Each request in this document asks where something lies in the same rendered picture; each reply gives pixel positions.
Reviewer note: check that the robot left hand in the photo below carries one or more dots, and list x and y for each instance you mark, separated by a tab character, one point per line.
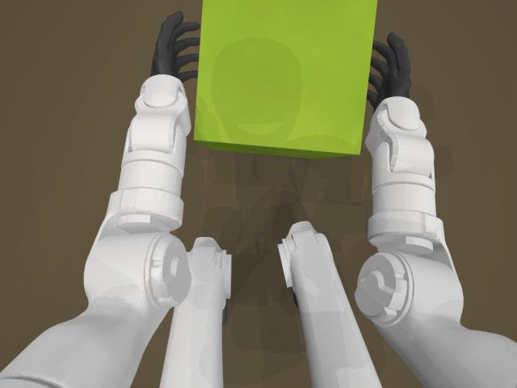
165	60

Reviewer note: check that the left robot upper arm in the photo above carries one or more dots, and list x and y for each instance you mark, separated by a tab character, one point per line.
131	281

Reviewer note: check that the left robot thigh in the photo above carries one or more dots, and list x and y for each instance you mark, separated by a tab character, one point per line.
194	350

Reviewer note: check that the right robot forearm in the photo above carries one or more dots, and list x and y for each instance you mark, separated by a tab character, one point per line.
403	184

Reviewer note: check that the right robot upper arm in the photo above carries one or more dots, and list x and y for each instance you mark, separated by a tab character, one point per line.
416	305

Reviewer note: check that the robot right hand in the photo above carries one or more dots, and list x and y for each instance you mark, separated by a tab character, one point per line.
395	73

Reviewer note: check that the left robot forearm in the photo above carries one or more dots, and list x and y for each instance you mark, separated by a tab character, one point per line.
148	195

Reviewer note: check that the robot left foot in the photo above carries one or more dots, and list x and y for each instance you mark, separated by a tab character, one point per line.
224	314

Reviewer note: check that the carton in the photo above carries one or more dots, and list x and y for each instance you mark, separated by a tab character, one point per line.
284	77

